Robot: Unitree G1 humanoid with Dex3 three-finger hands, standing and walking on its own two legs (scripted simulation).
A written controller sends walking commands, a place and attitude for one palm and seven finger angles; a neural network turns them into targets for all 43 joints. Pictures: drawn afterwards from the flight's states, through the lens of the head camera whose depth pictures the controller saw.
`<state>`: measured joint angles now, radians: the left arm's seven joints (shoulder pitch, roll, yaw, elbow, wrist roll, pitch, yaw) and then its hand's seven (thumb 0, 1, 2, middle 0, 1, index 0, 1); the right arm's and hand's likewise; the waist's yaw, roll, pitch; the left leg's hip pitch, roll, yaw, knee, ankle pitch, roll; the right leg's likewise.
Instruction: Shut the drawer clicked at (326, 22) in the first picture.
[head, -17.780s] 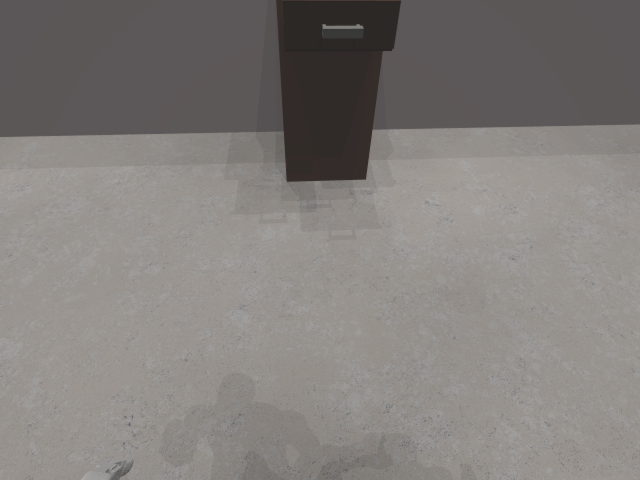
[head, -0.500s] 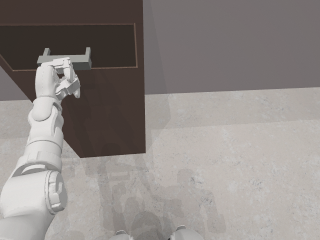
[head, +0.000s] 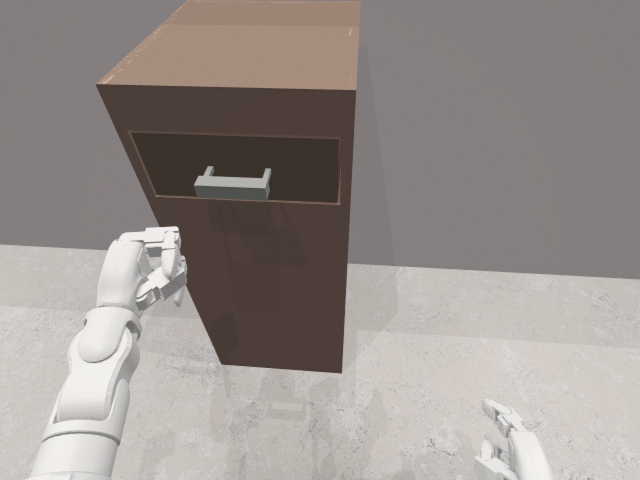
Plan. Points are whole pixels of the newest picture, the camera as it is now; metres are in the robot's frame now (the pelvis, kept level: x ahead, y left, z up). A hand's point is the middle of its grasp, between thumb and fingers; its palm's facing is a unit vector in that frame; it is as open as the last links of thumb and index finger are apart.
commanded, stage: draw the hand back to the body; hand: left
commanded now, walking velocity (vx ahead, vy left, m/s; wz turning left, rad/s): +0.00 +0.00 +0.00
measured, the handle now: (235, 180) +0.58 +0.19 +0.06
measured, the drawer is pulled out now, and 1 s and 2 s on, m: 0.00 0.00 0.00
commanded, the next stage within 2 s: step back with the hand held close in 0.78 s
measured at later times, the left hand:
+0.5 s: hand (93, 354) +0.20 +0.22 +0.15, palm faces +0.33 -0.88 -0.34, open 3.3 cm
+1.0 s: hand (50, 360) +0.18 +0.24 +0.18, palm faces +0.41 -0.81 -0.41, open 3.3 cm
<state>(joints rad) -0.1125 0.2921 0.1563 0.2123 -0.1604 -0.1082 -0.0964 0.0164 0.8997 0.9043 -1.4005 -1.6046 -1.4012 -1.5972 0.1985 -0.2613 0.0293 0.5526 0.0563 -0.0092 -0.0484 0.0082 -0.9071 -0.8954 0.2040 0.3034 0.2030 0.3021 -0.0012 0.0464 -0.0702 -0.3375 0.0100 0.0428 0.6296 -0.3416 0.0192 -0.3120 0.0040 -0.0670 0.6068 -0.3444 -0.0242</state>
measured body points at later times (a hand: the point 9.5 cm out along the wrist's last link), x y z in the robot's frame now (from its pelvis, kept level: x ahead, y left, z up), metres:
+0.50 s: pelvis -0.01 -0.01 +0.02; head -0.03 -0.04 +0.46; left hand +0.18 +0.27 +0.17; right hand +0.17 -0.23 -0.08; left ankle -0.01 +0.10 -0.73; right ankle -0.02 -0.10 -0.73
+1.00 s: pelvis +0.00 -0.01 +0.02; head -0.02 -0.03 +0.46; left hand +0.15 +0.28 +0.21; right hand +0.19 -0.22 -0.07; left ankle -0.01 +0.10 -0.73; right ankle -0.02 -0.10 -0.73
